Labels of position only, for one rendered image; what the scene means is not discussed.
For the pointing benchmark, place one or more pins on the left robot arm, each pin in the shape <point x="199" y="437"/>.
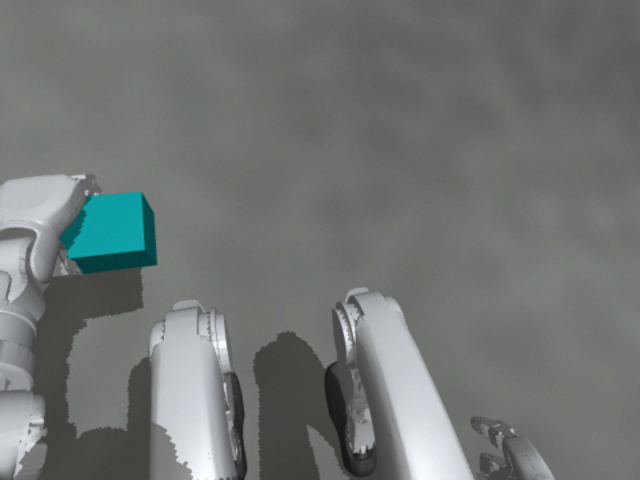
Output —
<point x="28" y="254"/>

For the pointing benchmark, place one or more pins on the carton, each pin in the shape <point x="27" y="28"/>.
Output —
<point x="112" y="232"/>

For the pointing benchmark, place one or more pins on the left robot foot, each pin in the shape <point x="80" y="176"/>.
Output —
<point x="240" y="463"/>

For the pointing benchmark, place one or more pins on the right robot hand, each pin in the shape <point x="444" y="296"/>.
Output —
<point x="522" y="461"/>

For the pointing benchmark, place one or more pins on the right robot foot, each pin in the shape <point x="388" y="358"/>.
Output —
<point x="356" y="464"/>

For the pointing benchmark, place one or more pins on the left robot hand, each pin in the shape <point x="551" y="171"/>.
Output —
<point x="53" y="201"/>

